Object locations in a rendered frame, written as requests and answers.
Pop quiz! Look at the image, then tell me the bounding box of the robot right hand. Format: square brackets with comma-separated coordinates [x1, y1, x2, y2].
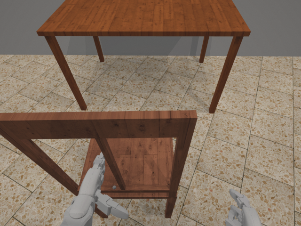
[225, 189, 262, 226]

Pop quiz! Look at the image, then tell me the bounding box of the robot left forearm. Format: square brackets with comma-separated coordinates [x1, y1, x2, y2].
[60, 194, 95, 226]

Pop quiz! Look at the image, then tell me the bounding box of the robot left hand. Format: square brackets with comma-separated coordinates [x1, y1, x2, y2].
[78, 152, 129, 219]

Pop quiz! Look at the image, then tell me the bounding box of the chair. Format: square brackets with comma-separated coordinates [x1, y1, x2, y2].
[0, 110, 198, 218]

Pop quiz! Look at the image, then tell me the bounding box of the table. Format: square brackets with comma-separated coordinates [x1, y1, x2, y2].
[36, 0, 251, 113]

